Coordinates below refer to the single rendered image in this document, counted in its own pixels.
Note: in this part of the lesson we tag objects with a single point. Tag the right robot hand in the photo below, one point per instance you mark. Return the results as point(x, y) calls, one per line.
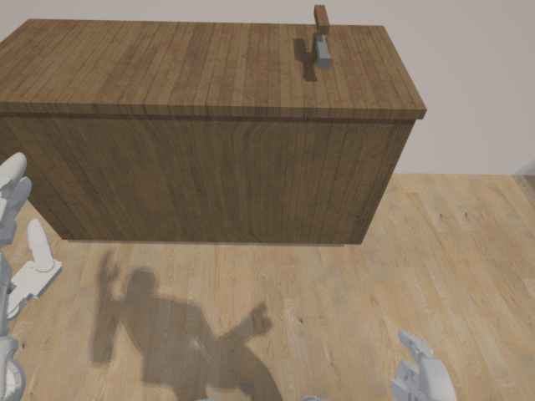
point(428, 382)

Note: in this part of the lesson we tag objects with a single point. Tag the robot left forearm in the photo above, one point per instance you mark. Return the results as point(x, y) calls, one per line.
point(12, 375)

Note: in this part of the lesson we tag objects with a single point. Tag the tap lever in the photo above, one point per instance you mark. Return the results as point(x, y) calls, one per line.
point(324, 57)

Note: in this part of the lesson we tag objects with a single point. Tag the counter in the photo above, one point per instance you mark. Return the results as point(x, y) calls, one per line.
point(205, 132)

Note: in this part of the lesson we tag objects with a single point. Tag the left robot hand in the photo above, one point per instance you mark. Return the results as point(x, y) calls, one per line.
point(34, 278)

